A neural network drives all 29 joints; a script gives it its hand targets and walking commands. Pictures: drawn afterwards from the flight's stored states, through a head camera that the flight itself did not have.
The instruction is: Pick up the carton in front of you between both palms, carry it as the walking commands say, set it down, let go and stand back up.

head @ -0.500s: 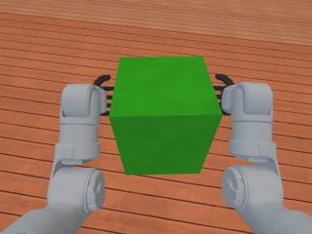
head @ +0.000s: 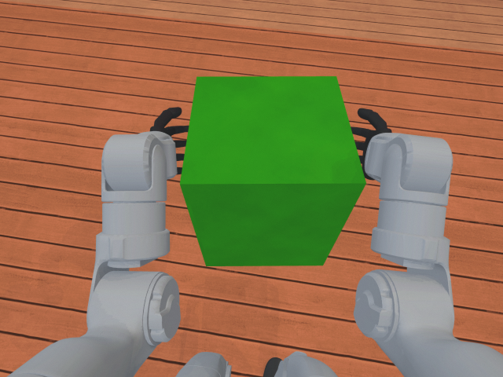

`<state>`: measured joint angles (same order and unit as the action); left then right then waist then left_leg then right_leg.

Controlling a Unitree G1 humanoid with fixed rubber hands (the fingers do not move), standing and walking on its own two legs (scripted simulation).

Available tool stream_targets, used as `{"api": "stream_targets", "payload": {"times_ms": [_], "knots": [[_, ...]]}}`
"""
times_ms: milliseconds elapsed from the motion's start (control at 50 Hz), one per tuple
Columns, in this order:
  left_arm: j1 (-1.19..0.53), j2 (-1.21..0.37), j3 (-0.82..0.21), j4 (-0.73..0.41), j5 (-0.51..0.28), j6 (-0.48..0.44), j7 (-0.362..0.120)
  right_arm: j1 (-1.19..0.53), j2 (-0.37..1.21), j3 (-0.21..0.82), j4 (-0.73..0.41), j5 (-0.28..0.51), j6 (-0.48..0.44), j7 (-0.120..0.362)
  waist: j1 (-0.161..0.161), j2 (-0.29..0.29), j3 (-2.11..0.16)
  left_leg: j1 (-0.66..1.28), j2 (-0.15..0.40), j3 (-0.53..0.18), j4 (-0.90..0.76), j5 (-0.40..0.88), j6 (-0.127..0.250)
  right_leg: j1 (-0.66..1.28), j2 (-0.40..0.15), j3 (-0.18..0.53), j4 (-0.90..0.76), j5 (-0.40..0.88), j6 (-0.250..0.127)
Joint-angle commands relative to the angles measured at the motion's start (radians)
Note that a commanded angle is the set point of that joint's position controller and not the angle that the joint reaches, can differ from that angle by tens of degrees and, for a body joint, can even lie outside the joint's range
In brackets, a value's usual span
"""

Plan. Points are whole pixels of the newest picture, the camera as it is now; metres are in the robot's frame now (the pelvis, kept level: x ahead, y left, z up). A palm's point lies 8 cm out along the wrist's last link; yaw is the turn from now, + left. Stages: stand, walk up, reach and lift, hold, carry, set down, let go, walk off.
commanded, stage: carry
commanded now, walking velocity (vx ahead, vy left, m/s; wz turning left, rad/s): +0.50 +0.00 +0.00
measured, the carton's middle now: (265, 179) +0.40 +0.02 +0.06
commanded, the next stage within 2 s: none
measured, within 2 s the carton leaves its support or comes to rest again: neither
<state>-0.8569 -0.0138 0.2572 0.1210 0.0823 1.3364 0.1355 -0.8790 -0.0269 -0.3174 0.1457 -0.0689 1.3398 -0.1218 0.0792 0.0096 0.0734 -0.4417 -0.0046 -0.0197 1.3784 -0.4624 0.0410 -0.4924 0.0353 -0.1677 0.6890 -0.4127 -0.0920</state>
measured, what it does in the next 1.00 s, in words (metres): climbs: left foot 0.04 m higher, then right foot 0.04 m higher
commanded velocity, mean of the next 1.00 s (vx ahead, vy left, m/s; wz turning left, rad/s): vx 0.50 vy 0.00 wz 0.00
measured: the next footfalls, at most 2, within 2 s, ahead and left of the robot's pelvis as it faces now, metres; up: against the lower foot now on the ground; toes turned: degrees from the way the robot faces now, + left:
left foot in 0.26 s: +0.39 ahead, +0.11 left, +0.04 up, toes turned +6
right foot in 0.66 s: +0.64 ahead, -0.10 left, +0.09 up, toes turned -7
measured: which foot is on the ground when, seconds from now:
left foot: up 0.00-0.24, down 0.26-0.68, up 0.70-1.00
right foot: down 0.00-0.30, up 0.32-0.64, down 0.66-1.00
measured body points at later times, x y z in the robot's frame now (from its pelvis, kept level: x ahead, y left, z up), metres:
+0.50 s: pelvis +0.33 +0.03 +0.07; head +0.38 +0.03 +0.52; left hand +0.75 +0.13 +0.23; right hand +0.70 -0.17 +0.22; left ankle +0.34 +0.11 -0.67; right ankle +0.35 -0.09 -0.57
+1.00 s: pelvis +0.66 -0.01 +0.11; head +0.70 +0.00 +0.56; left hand +1.04 +0.19 +0.28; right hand +1.07 -0.11 +0.28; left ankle +0.79 +0.10 -0.58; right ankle +0.59 -0.10 -0.62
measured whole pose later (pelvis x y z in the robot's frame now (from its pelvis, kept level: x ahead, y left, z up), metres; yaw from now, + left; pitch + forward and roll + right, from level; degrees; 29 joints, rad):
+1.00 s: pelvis +0.66 -0.01 +0.11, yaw +1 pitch +5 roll +1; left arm -0.88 0.02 0.26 0.09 0.02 1.33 0.17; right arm -0.89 0.00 -0.33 0.06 -0.11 1.36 -0.11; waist 0.11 -0.03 0.01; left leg -0.67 0.02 0.10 0.75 -0.38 0.05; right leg -0.21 -0.03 -0.13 0.47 -0.51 -0.03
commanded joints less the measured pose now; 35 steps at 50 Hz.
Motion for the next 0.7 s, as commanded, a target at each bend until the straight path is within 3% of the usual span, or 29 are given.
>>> {"api": "stream_targets", "payload": {"times_ms": [0, 60, 100, 180, 200, 220, 240, 260, 280, 300, 320, 340, 360, 400, 480, 520, 580, 600, 620, 640, 660, 680], "knots": [[-0.924, -1.166, -0.643, -0.229, -0.555, -0.024, -0.242, -0.723, 1.072, 0.549, -0.111, 0.350, -0.027, 0.202, -0.004, -0.040, -0.641, -0.358, 0.035, -0.030, 0.019, 0.026, 0.033, 0.730, -0.291, 0.490, -0.231, 0.383, -0.130], [-0.940, -1.164, -0.665, -0.267, -0.598, -0.032, -0.257, -0.673, 1.025, 0.547, -0.140, 0.298, -0.044, 0.172, 0.003, -0.072, -0.620, -0.397, 0.038, 0.030, -0.104, -0.024, 0.018, 0.722, -0.301, 0.451, -0.276, 0.382, -0.153], [-0.930, -1.140, -0.669, -0.267, -0.605, -0.034, -0.262, -0.669, 0.987, 0.554, -0.162, 0.275, -0.048, 0.157, 0.009, -0.074, -0.590, -0.393, 0.046, 0.065, -0.266, -0.006, 0.006, 0.703, -0.293, 0.388, -0.320, 0.387, -0.160], [-0.859, -1.068, -0.653, -0.210, -0.571, -0.018, -0.266, -0.652, 0.934, 0.588, -0.161, 0.261, -0.033, 0.143, 0.003, -0.139, -0.531, -0.147, -0.020, 0.187, -0.624, 0.149, 0.011, 0.584, -0.243, 0.211, -0.344, 0.523, -0.107], [-0.831, -1.054, -0.644, -0.175, -0.558, -0.012, -0.266, -0.651, 0.931, 0.598, -0.145, 0.268, -0.027, 0.145, -0.019, -0.147, -0.538, -0.035, -0.055, 0.229, -0.676, 0.155, 0.025, 0.552, -0.241, 0.166, -0.302, 0.666, -0.091], [-0.804, -1.045, -0.634, -0.142, -0.546, -0.006, -0.267, -0.650, 0.934, 0.605, -0.123, 0.277, -0.021, 0.149, -0.067, -0.149, -0.572, 0.120, -0.094, 0.272, -0.728, 0.173, 0.043, 0.516, -0.237, 0.108, -0.193, 0.872, -0.066], [-0.789, -1.036, -0.622, -0.114, -0.534, 0.000, -0.268, -0.629, 0.938, 0.606, -0.090, 0.290, -0.018, 0.156, -0.140, -0.133, -0.647, 0.364, -0.114, 0.296, -0.807, 0.211, 0.068, 0.439, -0.212, 0.035, -0.025, 0.962, -0.020], [-0.789, -1.022, -0.612, -0.094, -0.514, 0.005, -0.270, -0.620, 0.946, 0.612, -0.080, 0.313, -0.017, 0.164, -0.207, -0.070, -0.739, 0.655, 0.008, 0.117, -0.815, 0.128, 0.097, 0.261, -0.200, 0.045, 0.183, 0.711, 0.020], [-0.792, -1.023, -0.589, -0.085, -0.499, 0.012, -0.275, -0.641, 0.932, 0.615, -0.068, 0.321, -0.024, 0.171, -0.197, 0.221, -0.852, 0.860, 0.306, -0.502, -0.933, -0.071, 0.267, -0.024, -0.054, 0.080, 0.476, 0.292, 0.077], [-0.797, -1.006, -0.578, -0.070, -0.481, 0.017, -0.273, -0.656, 0.999, 0.635, -0.062, 0.359, -0.019, 0.183, -0.202, 0.264, -0.751, 0.862, 0.342, -0.717, -1.057, 0.168, 0.320, -0.241, 0.058, 0.171, 0.702, -0.110, 0.070], [-0.781, -1.017, -0.557, -0.047, -0.459, 0.017, -0.266, -0.712, 1.033, 0.648, -0.104, 0.401, -0.014, 0.194, -0.178, 0.155, -0.672, 0.823, 0.333, -0.577, -0.974, 0.383, 0.306, -0.340, 0.008, 0.230, 0.818, -0.097, 0.044], [-0.754, -0.995, -0.527, -0.046, -0.430, 0.015, -0.257, -0.774, 1.091, 0.673, -0.134, 0.453, -0.012, 0.206, -0.185, 0.021, -0.628, 0.767, 0.317, -0.459, -0.913, 0.570, 0.265, -0.368, -0.024, 0.224, 0.823, -0.071, 0.041], [-0.734, -0.986, -0.509, -0.048, -0.404, 0.014, -0.246, -0.823, 1.121, 0.695, -0.181, 0.487, -0.013, 0.211, -0.179, -0.033, -0.604, 0.718, 0.290, -0.378, -0.908, 0.588, 0.215, -0.368, -0.050, 0.220, 0.758, -0.041, 0.039], [-0.720, -0.953, -0.474, -0.069, -0.362, 0.010, -0.221, -0.935, 1.170, 0.717, -0.253, 0.558, -0.014, 0.224, -0.151, 0.011, -0.611, 0.666, 0.254, -0.298, -0.944, 0.469, 0.159, -0.320, -0.066, 0.203, 0.638, -0.009, 0.035], [-0.715, -0.893, -0.448, -0.082, -0.299, 0.011, -0.177, -0.954, 1.154, 0.695, -0.257, 0.590, -0.004, 0.235, -0.156, 0.085, -0.568, 0.624, 0.269, -0.225, -1.025, 0.357, 0.199, -0.344, -0.077, 0.141, 0.453, -0.041, 0.049], [-0.693, -0.883, -0.451, -0.053, -0.277, 0.018, -0.169, -0.906, 1.140, 0.676, -0.196, 0.573, 0.003, 0.240, -0.159, 0.099, -0.526, 0.566, 0.258, -0.146, -1.056, 0.359, 0.190, -0.280, -0.088, 0.114, 0.266, -0.006, 0.057], [-0.673, -0.898, -0.465, 0.011, -0.279, 0.024, -0.178, -0.843, 1.132, 0.645, -0.092, 0.532, 0.005, 0.247, -0.146, 0.139, -0.486, 0.465, 0.231, -0.017, -1.057, 0.466, 0.144, -0.073, -0.023, -0.015, 0.044, 0.055, 0.040], [-0.670, -0.914, -0.468, 0.038, -0.286, 0.024, -0.186, -0.826, 1.132, 0.635, -0.059, 0.518, 0.004, 0.249, -0.116, 0.144, -0.501, 0.419, 0.226, 0.024, -1.000, 0.610, 0.126, 0.060, 0.013, -0.064, -0.002, 0.075, 0.022], [-0.662, -0.935, -0.468, 0.069, -0.295, 0.021, -0.194, -0.806, 1.133, 0.624, -0.028, 0.506, 0.002, 0.251, -0.059, 0.119, -0.550, 0.358, 0.200, 0.105, -0.853, 0.773, 0.087, 0.268, 0.050, -0.113, -0.086, 0.135, 0.000], [-0.640, -0.949, -0.462, 0.107, -0.309, 0.015, -0.203, -0.788, 1.132, 0.615, 0.000, 0.489, 0.000, 0.253, -0.001, 0.080, -0.646, 0.238, 0.171, 0.153, -0.672, 0.810, 0.033, 0.556, 0.033, -0.052, -0.096, 0.124, -0.034], [-0.637, -0.951, -0.458, 0.117, -0.320, 0.000, -0.209, -0.802, 1.139, 0.597, -0.001, 0.477, -0.001, 0.258, 0.036, -0.132, -0.770, -0.018, 0.079, 0.162, -0.364, 0.491, -0.032, 0.799, -0.243, 0.465, -0.207, -0.154, -0.158], [-0.659, -0.987, -0.474, 0.096, -0.345, -0.013, -0.217, -0.817, 1.138, 0.591, -0.005, 0.464, -0.003, 0.260, 0.058, -0.335, -0.724, -0.275, -0.086, 0.090, -0.111, -0.083, -0.050, 0.866, -0.379, 0.872, -0.383, -0.014, -0.265]]}}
